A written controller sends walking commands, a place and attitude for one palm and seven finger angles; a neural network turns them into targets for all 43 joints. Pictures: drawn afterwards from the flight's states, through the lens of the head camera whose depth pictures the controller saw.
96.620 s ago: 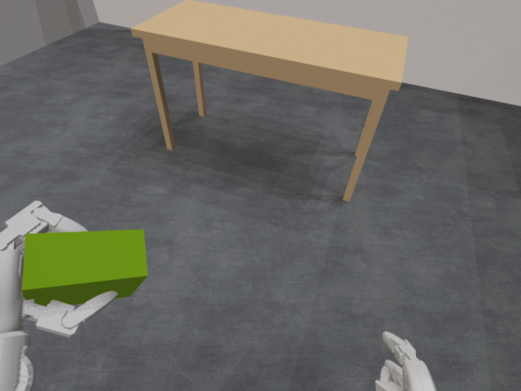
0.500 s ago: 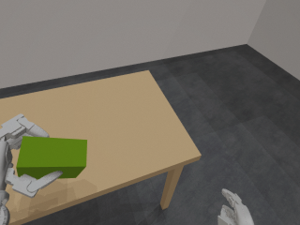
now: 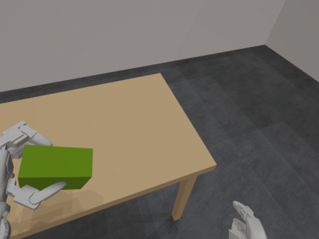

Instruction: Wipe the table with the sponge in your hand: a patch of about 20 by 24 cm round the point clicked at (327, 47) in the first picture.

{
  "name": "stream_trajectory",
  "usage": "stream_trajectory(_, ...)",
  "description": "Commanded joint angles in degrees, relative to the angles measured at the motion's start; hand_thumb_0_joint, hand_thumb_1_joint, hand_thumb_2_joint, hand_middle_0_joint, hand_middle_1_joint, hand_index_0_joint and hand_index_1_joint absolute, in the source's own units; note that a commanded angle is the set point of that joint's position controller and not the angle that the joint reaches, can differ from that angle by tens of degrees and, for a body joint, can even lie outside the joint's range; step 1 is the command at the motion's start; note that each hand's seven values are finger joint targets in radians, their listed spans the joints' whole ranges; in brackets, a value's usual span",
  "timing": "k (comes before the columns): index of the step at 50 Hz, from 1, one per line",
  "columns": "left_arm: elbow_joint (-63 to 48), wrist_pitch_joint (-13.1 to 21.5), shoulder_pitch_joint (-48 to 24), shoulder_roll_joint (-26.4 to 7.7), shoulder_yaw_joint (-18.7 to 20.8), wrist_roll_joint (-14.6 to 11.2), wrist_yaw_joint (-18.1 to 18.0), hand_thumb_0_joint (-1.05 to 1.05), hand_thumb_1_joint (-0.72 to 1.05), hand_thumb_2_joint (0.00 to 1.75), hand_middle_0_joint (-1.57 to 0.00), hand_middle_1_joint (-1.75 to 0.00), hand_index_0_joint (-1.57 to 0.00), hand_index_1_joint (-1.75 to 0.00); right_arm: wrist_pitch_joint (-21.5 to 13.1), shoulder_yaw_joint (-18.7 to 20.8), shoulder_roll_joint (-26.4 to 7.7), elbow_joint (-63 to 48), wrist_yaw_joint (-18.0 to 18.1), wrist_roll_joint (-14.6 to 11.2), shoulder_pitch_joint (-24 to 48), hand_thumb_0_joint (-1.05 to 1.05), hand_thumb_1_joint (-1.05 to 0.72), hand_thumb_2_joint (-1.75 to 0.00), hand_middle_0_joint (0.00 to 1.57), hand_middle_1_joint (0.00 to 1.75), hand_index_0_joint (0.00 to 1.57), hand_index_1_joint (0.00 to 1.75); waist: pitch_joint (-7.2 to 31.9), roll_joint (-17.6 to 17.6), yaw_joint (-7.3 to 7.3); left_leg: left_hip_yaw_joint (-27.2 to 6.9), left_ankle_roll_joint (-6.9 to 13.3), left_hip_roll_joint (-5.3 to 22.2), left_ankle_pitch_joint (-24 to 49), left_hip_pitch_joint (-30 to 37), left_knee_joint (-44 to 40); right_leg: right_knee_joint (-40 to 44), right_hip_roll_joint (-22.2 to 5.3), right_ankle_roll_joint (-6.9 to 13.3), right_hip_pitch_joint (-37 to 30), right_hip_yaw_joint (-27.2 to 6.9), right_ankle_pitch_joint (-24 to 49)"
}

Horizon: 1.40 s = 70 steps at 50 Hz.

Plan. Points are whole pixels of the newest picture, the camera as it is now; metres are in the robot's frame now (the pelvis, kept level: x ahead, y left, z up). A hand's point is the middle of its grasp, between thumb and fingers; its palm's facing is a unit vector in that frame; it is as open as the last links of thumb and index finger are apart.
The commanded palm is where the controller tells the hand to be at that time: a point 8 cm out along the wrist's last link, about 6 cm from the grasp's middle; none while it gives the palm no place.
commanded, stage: shuffle to correct the standing spot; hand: left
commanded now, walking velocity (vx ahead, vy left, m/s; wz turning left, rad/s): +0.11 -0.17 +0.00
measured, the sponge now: (66, 170) +0.23 +0.20 +0.12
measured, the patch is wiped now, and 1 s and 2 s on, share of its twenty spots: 0.00 0.00 0.00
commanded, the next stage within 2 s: none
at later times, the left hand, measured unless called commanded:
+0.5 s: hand (45, 164) +0.22 +0.23 +0.15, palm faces +0.28 -0.88 -0.39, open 10.0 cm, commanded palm +0.16 +0.27 +0.18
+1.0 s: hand (38, 162) +0.22 +0.24 +0.16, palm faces +0.30 -0.87 -0.40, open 10.0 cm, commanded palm +0.16 +0.28 +0.18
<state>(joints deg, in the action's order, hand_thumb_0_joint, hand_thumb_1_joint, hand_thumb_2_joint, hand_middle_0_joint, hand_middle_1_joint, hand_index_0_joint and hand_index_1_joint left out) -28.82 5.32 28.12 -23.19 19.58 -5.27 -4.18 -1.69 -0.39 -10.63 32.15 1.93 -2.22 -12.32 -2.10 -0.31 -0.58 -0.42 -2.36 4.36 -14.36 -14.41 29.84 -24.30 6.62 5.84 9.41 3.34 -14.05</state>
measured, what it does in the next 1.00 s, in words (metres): stands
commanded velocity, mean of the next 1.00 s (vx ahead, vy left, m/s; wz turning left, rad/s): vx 0.12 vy -0.16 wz -0.03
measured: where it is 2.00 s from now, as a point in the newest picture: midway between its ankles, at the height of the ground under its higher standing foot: outside the picture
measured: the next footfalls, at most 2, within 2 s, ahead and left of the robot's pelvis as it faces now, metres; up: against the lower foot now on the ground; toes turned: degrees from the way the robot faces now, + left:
none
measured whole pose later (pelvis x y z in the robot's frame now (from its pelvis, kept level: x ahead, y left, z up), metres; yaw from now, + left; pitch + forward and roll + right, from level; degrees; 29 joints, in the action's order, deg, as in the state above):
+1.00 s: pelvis +0.00 +0.00 +0.00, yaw +0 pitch -1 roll -1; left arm -28.6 5.2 27.3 -23.1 19.4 -5.2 -4.5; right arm -1.5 -0.3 -10.7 32.1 2.1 -2.4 -11.5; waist -2.3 -0.3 -0.3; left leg -0.4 -2.4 4.3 -14.5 -13.9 29.6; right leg -24.0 6.6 5.7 8.9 3.3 -14.1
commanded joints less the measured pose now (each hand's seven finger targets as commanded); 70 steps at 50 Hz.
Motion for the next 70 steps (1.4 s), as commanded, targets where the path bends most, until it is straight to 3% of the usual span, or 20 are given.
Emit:
stream_trajectory(1,-14.17,4.82,-6.06,-9.79,7.40,-0.41,-1.71,0.00,0.10,1.30,-1.20,-1.60,-1.20,-1.60,-3.40,2.65,-7.12,-9.34,0.71,0.12,5.56,0.00,-0.90,-0.90,0.20,0.30,0.20,0.30,7.63,-5.43,-0.09,-4.73,5.24,3.79,8.98,5.88,-3.74,4.43,-8.98,-2.82,1.26,-8.06,11.69)
stream_trajectory(8,-12.80,4.42,-5.66,-9.42,7.30,-0.40,-1.51,0.00,0.10,1.30,-1.20,-1.60,-1.20,-1.60,-3.27,3.11,-7.48,-9.51,0.45,-0.04,5.21,0.00,-0.90,-0.90,0.20,0.30,0.20,0.30,8.09,-4.58,-0.08,-4.75,4.94,4.43,12.20,5.78,-2.50,4.14,-8.84,-2.62,0.46,-8.13,13.92)
stream_trajectory(9,-13.19,4.49,-5.35,-9.35,7.09,-0.61,-1.35,0.00,0.10,1.30,-1.20,-1.60,-1.20,-1.60,-3.29,3.15,-7.54,-9.41,0.46,-0.23,5.30,0.00,-0.90,-0.90,0.20,0.30,0.20,0.30,8.19,-5.78,-0.21,-4.91,4.91,4.59,12.34,6.45,-3.01,3.67,-8.54,-2.27,1.50,-8.03,13.64)
stream_trajectory(12,-12.30,4.37,-4.53,-9.91,8.07,-0.49,-1.16,0.00,0.10,1.30,-1.20,-1.60,-1.20,-1.60,-2.84,3.28,-7.57,-9.87,0.33,-0.05,5.34,0.00,-0.90,-0.90,0.20,0.30,0.20,0.30,8.26,-4.23,0.04,-4.75,5.07,5.61,12.54,5.61,-1.78,3.60,-8.45,-2.89,1.39,-8.00,13.87)
stream_trajectory(18,-11.82,3.92,-5.11,-9.65,7.95,-1.06,-1.36,0.00,0.10,1.30,-1.20,-1.60,-1.20,-1.60,-2.53,3.06,-7.06,-10.02,0.28,-0.34,5.08,0.00,-0.90,-0.90,0.20,0.30,0.20,0.30,6.90,0.09,-0.45,-1.15,4.19,1.18,0.84,3.90,2.11,7.08,-11.59,-1.55,3.88,-12.60,9.55)
stream_trajectory(19,-12.88,4.07,-5.17,-9.94,7.91,-1.26,-1.46,0.00,0.10,1.30,-1.20,-1.60,-1.20,-1.60,-2.54,2.97,-6.98,-9.86,0.35,-0.51,4.99,0.00,-0.90,-0.90,0.20,0.30,0.20,0.30,7.01,-0.96,-0.62,-1.03,4.13,0.61,-0.24,5.01,1.95,7.44,-11.98,-0.74,5.20,-12.89,8.19)
stream_trajectory(21,-12.76,4.24,-5.13,-9.91,7.95,-1.18,-1.62,0.00,0.10,1.30,-1.20,-1.60,-1.20,-1.60,-2.59,2.59,-6.75,-10.18,0.37,-0.32,5.59,0.00,-0.90,-0.90,0.20,0.30,0.20,0.30,5.87,-0.73,-0.37,-1.55,4.39,0.78,-1.43,5.36,0.87,8.12,-11.87,-1.13,6.60,-12.96,5.10)
stream_trajectory(26,-14.20,5.08,-5.90,-10.24,8.15,-0.50,-2.01,0.00,0.10,1.30,-1.20,-1.60,-1.20,-1.60,-2.89,2.42,-7.06,-9.63,0.73,0.01,6.37,0.00,-0.90,-0.90,0.20,0.30,0.20,0.30,6.39,-6.59,0.06,-4.88,5.58,3.99,6.34,5.62,-4.32,4.77,-8.85,-3.66,3.02,-9.26,10.07)
stream_trajectory(28,-13.58,4.88,-6.10,-10.25,8.32,-0.30,-2.09,0.00,0.10,1.30,-1.20,-1.60,-1.20,-1.60,-2.95,2.57,-7.16,-9.33,0.71,0.06,5.83,0.00,-0.90,-0.90,0.20,0.30,0.20,0.30,7.06,-6.18,0.11,-4.11,5.52,3.96,7.96,4.56,-3.01,5.19,-8.89,-4.43,0.63,-9.10,12.04)
stream_trajectory(32,-11.52,4.31,-4.42,-9.22,7.65,-0.48,-1.75,0.00,0.10,1.30,-1.20,-1.60,-1.20,-1.60,-3.07,2.98,-7.28,-9.36,0.48,-0.22,5.06,0.00,-0.90,-0.90,0.20,0.30,0.20,0.30,8.01,-2.72,-0.10,-2.96,4.86,2.90,9.08,5.03,-1.06,5.08,-9.62,-3.09,-0.19,-9.23,14.72)
stream_trajectory(34,-11.40,4.16,-3.31,-9.06,7.20,-0.82,-1.64,0.00,0.10,1.30,-1.20,-1.60,-1.20,-1.60,-2.91,2.91,-7.14,-9.22,0.46,-0.45,5.20,0.00,-0.90,-0.90,0.20,0.30,0.20,0.30,8.21,-2.62,-0.29,-2.50,4.73,2.39,8.27,5.74,-1.05,5.16,-10.05,-2.58,0.49,-9.32,14.93)
stream_trajectory(38,-11.35,4.15,-3.14,-9.42,7.85,-0.82,-1.69,0.00,0.10,1.30,-1.20,-1.60,-1.20,-1.60,-2.67,2.75,-7.15,-9.54,0.42,-0.26,5.38,0.00,-0.90,-0.90,0.20,0.30,0.20,0.30,7.59,-0.98,-0.22,-2.55,4.75,2.28,7.07,4.86,-0.71,5.62,-10.34,-2.76,0.63,-9.80,14.02)
stream_trajectory(45,-13.71,4.55,-6.23,-9.96,7.48,-0.59,-1.94,0.00,0.10,1.30,-1.20,-1.60,-1.20,-1.60,-2.82,2.56,-7.18,-9.26,0.79,-0.09,5.97,0.00,-0.90,-0.90,0.20,0.30,0.20,0.30,6.88,-5.35,-0.26,-4.61,5.13,3.61,8.97,5.36,-3.43,4.64,-9.15,-2.74,0.99,-8.37,12.15)
stream_trajectory(48,-12.78,4.29,-5.93,-9.35,7.24,-0.48,-1.90,0.00,0.10,1.30,-1.20,-1.60,-1.20,-1.60,-2.81,2.65,-7.10,-9.20,0.59,-0.13,5.65,0.00,-0.90,-0.90,0.20,0.30,0.20,0.30,7.42,-4.33,-0.09,-4.44,5.12,3.59,9.02,5.55,-2.82,5.17,-9.27,-2.87,0.31,-8.62,12.72)
stream_trajectory(49,-13.26,4.38,-5.65,-9.63,7.05,-0.64,-1.89,0.00,0.10,1.30,-1.20,-1.60,-1.20,-1.60,-2.79,2.54,-7.03,-9.09,0.74,-0.27,5.81,0.00,-0.90,-0.90,0.20,0.30,0.20,0.30,7.61,-5.74,-0.32,-4.65,5.18,3.68,9.31,6.15,-3.65,4.86,-9.07,-2.63,0.71,-8.06,12.55)
stream_trajectory(58,-11.72,3.75,-6.05,-8.88,6.86,-0.74,-1.32,0.00,0.10,1.30,-1.20,-1.60,-1.20,-1.60,-2.33,3.08,-7.52,-9.94,0.37,-0.33,5.79,0.00,-0.90,-0.90,0.20,0.30,0.20,0.30,6.96,-2.41,-0.22,-3.90,4.62,4.26,7.05,5.00,-1.07,4.90,-9.22,-2.31,2.74,-9.64,12.23)
stream_trajectory(62,-13.08,4.10,-7.18,-9.38,7.01,-0.62,-1.46,0.00,0.10,1.30,-1.20,-1.60,-1.20,-1.60,-2.51,2.87,-7.31,-10.12,0.43,-0.22,6.24,0.00,-0.90,-0.90,0.20,0.30,0.20,0.30,6.98,-4.87,-0.16,-4.76,5.06,4.72,5.70,4.91,-2.51,4.17,-8.57,-2.60,3.48,-9.33,9.87)
stream_trajectory(64,-14.04,4.28,-6.70,-10.42,7.61,-0.70,-1.60,0.00,0.10,1.30,-1.20,-1.60,-1.20,-1.60,-2.60,2.77,-7.17,-9.99,0.56,-0.37,6.44,0.00,-0.90,-0.90,0.20,0.30,0.20,0.30,7.74,-5.85,-0.15,-4.61,5.14,4.61,7.02,5.68,-2.65,4.07,-8.50,-2.66,3.10,-9.07,10.71)
stream_trajectory(70,-13.64,4.07,-3.22,-10.18,8.48,-1.09,-1.72,0.00,0.10,1.30,-1.20,-1.60,-1.20,-1.60,-2.51,3.08,-7.25,-10.11,0.46,-0.31,5.49,0.00,-0.90,-0.90,0.20,0.30,0.20,0.30,9.56,-2.94,-0.38,-2.89,4.50,3.02,9.78,5.78,0.45,3.96,-10.16,-1.89,1.02,-9.91,15.93)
